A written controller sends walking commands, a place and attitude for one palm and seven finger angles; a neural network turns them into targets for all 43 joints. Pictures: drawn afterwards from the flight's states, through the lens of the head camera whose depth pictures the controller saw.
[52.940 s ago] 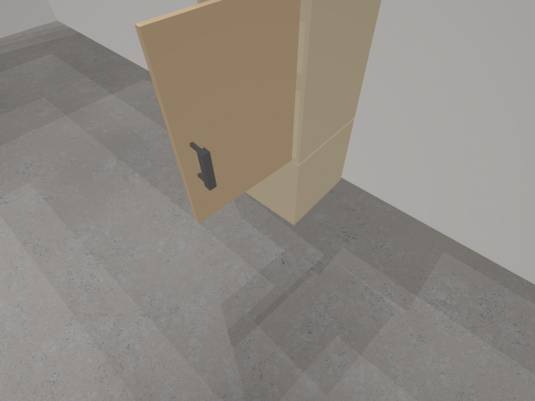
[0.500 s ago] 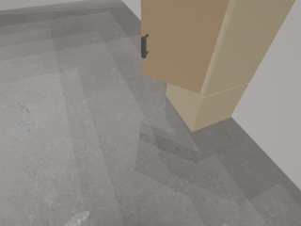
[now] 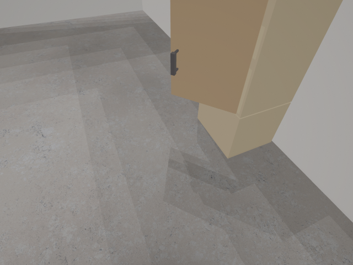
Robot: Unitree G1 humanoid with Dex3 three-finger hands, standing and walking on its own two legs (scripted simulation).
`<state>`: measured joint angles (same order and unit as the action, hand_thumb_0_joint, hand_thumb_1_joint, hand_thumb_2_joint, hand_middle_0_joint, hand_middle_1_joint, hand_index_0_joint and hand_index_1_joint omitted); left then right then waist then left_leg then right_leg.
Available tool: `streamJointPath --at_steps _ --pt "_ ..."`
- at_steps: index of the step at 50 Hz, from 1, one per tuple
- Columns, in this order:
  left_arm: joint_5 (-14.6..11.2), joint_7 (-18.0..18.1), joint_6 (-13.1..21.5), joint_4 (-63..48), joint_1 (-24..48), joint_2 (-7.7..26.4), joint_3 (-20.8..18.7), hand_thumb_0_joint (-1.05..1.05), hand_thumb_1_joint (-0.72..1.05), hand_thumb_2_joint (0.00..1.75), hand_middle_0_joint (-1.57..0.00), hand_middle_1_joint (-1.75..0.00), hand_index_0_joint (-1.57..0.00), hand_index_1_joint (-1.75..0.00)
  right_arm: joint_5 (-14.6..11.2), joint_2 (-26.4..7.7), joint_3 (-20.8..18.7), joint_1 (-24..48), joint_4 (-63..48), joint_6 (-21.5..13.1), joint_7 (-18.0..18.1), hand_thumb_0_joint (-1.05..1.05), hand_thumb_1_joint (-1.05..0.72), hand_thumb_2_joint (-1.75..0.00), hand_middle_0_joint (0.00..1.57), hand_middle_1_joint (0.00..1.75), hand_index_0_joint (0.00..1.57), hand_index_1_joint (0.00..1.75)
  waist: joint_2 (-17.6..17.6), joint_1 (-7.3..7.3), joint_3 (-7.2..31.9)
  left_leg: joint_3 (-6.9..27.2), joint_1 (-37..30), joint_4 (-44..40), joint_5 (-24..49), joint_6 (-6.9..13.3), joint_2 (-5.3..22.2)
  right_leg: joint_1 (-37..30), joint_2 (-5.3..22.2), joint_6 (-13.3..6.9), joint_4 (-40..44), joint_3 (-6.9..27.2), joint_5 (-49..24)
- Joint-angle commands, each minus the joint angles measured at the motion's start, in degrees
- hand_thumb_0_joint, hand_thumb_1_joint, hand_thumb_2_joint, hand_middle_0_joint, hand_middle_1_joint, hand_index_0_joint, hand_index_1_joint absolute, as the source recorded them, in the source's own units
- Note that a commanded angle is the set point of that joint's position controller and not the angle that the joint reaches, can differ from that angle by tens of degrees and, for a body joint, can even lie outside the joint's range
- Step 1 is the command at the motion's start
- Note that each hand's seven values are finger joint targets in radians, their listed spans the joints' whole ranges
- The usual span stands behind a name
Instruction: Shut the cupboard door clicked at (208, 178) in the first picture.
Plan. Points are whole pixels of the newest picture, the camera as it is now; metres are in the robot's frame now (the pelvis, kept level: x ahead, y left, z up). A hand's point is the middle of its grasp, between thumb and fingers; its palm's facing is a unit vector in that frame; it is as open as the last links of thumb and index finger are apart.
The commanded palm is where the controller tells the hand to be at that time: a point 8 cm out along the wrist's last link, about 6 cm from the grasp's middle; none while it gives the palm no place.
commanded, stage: let the arm hang, fingers relaxed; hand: left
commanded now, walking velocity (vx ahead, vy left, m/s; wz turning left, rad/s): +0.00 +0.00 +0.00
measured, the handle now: (175, 62) +1.11 +0.06 -0.10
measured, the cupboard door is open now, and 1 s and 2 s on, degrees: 40 40 40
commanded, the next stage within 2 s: look to check the result in 0.34 s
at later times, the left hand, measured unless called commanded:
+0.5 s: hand out of the picture +0.01 +0.18 -0.17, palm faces +0.01 -0.98 -0.22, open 7.4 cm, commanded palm none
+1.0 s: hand out of the picture +0.09 +0.19 -0.16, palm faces -0.01 -0.96 -0.27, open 7.4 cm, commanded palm none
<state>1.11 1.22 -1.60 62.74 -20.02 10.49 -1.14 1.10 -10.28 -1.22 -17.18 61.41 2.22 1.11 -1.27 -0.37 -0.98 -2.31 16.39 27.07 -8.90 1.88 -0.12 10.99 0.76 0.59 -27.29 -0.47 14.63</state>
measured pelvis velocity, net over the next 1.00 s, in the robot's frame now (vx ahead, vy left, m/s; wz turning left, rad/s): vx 0.04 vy -0.02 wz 0.00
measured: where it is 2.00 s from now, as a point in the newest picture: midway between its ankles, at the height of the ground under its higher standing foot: outside the picture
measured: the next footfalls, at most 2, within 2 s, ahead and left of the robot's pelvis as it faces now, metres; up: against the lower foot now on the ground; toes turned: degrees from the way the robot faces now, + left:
right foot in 1.88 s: +0.25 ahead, -0.10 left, +0.00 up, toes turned +26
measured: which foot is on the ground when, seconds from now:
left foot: down 0.00-1.00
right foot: down 0.00-1.00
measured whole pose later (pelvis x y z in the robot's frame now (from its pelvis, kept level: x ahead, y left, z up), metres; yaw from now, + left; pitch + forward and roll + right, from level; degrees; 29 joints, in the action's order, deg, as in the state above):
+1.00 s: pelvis +0.04 -0.02 +0.01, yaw +0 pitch -1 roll +0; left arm 0.7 0.9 0.9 64.6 -10.0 14.0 -0.7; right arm 0.6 -14.8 -0.9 -8.3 64.3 -0.1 1.1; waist -0.2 -0.4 -3.1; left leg -2.0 10.1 20.9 -9.4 0.3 0.3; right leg 4.4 0.1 -0.2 -20.2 -0.4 14.4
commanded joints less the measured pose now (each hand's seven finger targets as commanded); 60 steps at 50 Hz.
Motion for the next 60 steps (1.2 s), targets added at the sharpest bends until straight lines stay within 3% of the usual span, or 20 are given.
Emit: streamJointPath --at_steps 1,11,13,16,24,36,43,50,54,56,58,59,60 --pt "0.21 0.34 1.04 -1.65 -2.14 6.09 -1.25 0.0 0.9 0.9 -0.2 -0.3 -0.2 -0.3 0.17 -6.7 -1.1 -1.32 -1.41 -1.57 0.3 0.0 -0.9 -0.9 0.2 0.3 0.2 0.3 -0.47 0.41 -6.0 9.25 1.48 -12.0 -18.67 0.57 5.49 6.99 2.46 -2.27 7.65 4.66 11.03" --pt "0.31 0.41 1.59 -0.96 -0.99 5.61 -1.33 0.0 0.9 0.9 -0.2 -0.3 -0.2 -0.3 0.02 -6.54 -1.26 -0.75 -0.51 -2.14 0.4 0.0 -0.9 -0.9 0.2 0.3 0.2 0.3 -0.82 0.51 -4.76 9.06 1.03 -12.78 -16.88 0.2 5.56 4.7 2.7 -2.09 7.63 4.12 6.64" --pt "0.29 0.45 1.91 -0.96 -0.67 6.02 -1.3 0.0 0.9 0.9 -0.2 -0.3 -0.2 -0.3 -0.13 -6.72 -1.34 -0.76 -0.47 -2.19 0.36 0.0 -0.9 -0.9 0.2 0.3 0.2 0.3 1.46 0.38 -4.29 8.0 -0.43 -11.14 -13.63 0.08 5.11 5.04 3.2 -2.33 8.66 4.67 6.5" --pt "0.07 0.41 2.2 -0.93 0.84 6.1 -1.22 0.0 0.9 0.9 -0.2 -0.3 -0.2 -0.3 -0.14 -6.41 -1.16 -0.72 -0.09 -2.48 0.4 0.0 -0.9 -0.9 0.2 0.3 0.2 0.3 1.36 -0.17 -3.71 7.2 -2.68 -10.03 -9.15 -0.14 4.98 5.58 3.94 -2.54 9.06 5.09 4.89" --pt "-0.1 0.52 2.65 -0.12 2.47 7.49 -1.15 0.0 0.9 0.9 -0.2 -0.3 -0.2 -0.3 -0.41 -7.82 -1.1 1.37 0.39 -3.03 0.54 0.0 -0.9 -0.9 0.2 0.3 0.2 0.3 1.39 -0.1 -1.67 6.57 -5.91 -9.1 -1.14 -0.13 5.83 2.49 4.42 -2.59 8.84 4.83 -1.87" --pt "-0.14 0.34 2.79 0.03 5.52 10.4 -1.04 0.0 0.9 0.9 -0.2 -0.3 -0.2 -0.3 -0.42 -10.75 -1.04 5.48 0.52 -3.01 0.37 0.0 -0.9 -0.9 0.2 0.3 0.2 0.3 1.56 -0.07 -1.99 6.31 -8.16 -9.12 1.81 -0.48 6.07 0.94 5.03 -2.41 10.62 5.24 -3.59" --pt "-0.17 0.24 3.14 -0.33 7.12 12.52 -1.34 0.0 0.9 0.9 -0.2 -0.3 -0.2 -0.3 -0.52 -12.86 -1.11 7.64 0.32 -3.34 0.31 0.0 -0.9 -0.9 0.2 0.3 0.2 0.3 1.04 0.14 0.78 6.19 -10.07 -8.62 6.69 -0.54 6.64 -2.01 5.35 -2.49 10.65 5.16 -8.69" --pt "-0.29 0.18 3.1 -0.6 9.15 13.58 -1.38 0.0 0.9 0.9 -0.2 -0.3 -0.2 -0.3 -0.41 -14.12 -0.98 9.13 0.49 -3.46 0.35 0.0 -0.9 -0.9 0.2 0.3 0.2 0.3 1.06 0.13 0.67 6.23 -10.76 -9.16 8.85 -0.79 6.93 -3.35 5.68 -2.38 10.78 4.87 -11.12" --pt "-0.45 0.74 1.75 -0.93 6.95 10.24 -1.23 0.0 0.9 0.9 -0.2 -0.3 -0.2 -0.3 -0.35 -9.3 -0.12 7.07 0.19 -2.17 0.02 0.0 -0.9 -0.9 0.2 0.3 0.2 0.3 1.32 0.38 -0.05 6.34 -6.77 -5.68 12.44 -1.58 6.05 -4.49 6.92 -1.55 6.56 2.38 -13.5" --pt "-0.41 0.85 1.27 -1.91 6.28 11.54 -1.97 0.0 0.9 0.9 -0.2 -0.3 -0.2 -0.3 -0.31 -10.08 -0.53 7.55 -0.83 -1.67 -0.11 0.0 -0.9 -0.9 0.2 0.3 0.2 0.3 1.97 0.89 -0.14 6.38 -3.77 -2.95 12.54 -1.68 5.27 -5.13 8.2 -2.21 4.84 2.01 -14.48" --pt "-0.21 0.92 1.02 -3.2 5.67 12.9 -2.89 0.0 0.9 0.9 -0.2 -0.3 -0.2 -0.3 -0.36 -10.03 -0.98 7.67 -2.33 -1.26 -0.31 0.0 -0.9 -0.9 0.2 0.3 0.2 0.3 4.9 1.27 0.29 4.93 -0.27 1.93 10.8 -2.22 3.37 -6.39 11.2 -4.37 4.63 3.13 -16.42" --pt "-0.15 0.98 0.87 -3.91 5.94 13.68 -3.36 0.0 0.9 0.9 -0.2 -0.3 -0.2 -0.3 -0.31 -9.58 -1.32 7.96 -2.98 -0.99 -0.38 0.0 -0.9 -0.9 0.2 0.3 0.2 0.3 7.1 1.34 -0.22 3.59 1.49 5.77 7.63 -2.67 2.37 -6.26 13.68 -6.05 5.0 4.24 -17.44" --pt "-0.07 1.02 0.84 -4.9 5.83 13.93 -3.69 0.0 0.9 0.9 -0.2 -0.3 -0.2 -0.3 -0.17 -9.26 -1.61 8.22 -3.84 -0.7 -0.43 0.0 -0.9 -0.9 0.2 0.3 0.2 0.3 8.89 1.65 -0.55 2.4 3.99 11.22 -0.51 -3.08 1.65 -6.76 16.11 -8.32 5.18 5.01 -21.18"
